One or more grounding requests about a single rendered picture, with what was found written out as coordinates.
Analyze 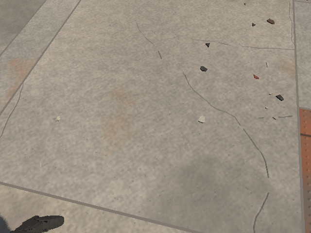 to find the robot left hand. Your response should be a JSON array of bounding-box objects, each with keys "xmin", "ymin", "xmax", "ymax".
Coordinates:
[{"xmin": 10, "ymin": 216, "xmax": 64, "ymax": 233}]

